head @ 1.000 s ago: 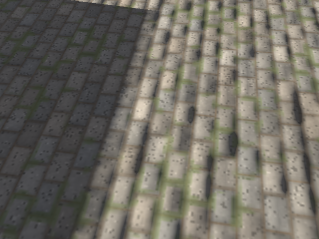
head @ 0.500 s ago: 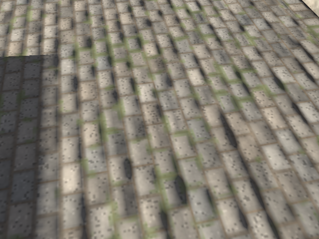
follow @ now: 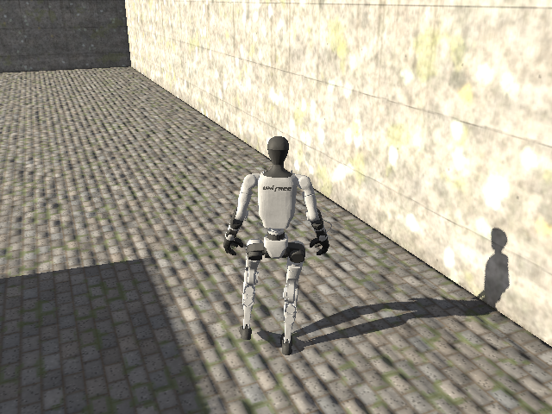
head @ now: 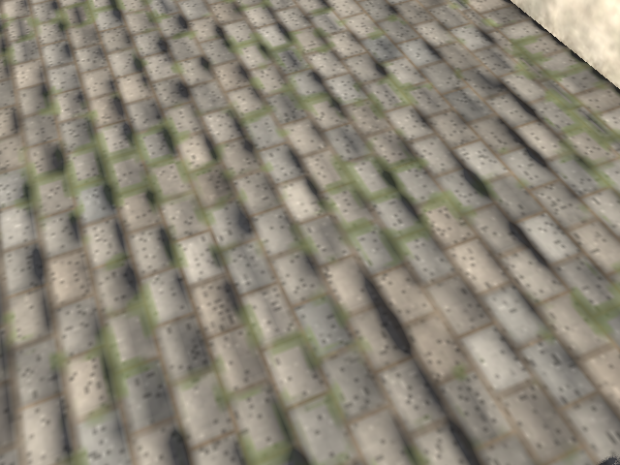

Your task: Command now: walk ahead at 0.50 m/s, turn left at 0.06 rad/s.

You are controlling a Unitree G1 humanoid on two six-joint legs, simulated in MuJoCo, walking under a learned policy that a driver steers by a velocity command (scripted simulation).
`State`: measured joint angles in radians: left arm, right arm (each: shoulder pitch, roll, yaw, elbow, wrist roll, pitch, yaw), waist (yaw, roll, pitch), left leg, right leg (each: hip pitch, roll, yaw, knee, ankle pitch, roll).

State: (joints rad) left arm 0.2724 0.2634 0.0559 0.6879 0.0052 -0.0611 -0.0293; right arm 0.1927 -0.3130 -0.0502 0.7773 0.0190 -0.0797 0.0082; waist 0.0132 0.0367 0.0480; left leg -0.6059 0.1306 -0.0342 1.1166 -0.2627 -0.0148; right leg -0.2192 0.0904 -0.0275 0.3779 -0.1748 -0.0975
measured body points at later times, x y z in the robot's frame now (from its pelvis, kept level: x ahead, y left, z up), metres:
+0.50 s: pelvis +0.30 +0.08 -0.01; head +0.33 +0.09 +0.44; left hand +0.36 +0.37 -0.11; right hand +0.48 -0.16 -0.11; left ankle +0.32 +0.15 -0.74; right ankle +0.28 -0.09 -0.65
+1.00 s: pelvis +0.50 +0.08 +0.00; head +0.53 +0.09 +0.44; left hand +0.48 +0.39 -0.10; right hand +0.76 -0.09 -0.11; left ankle +0.42 +0.19 -0.67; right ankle +0.62 +0.03 -0.74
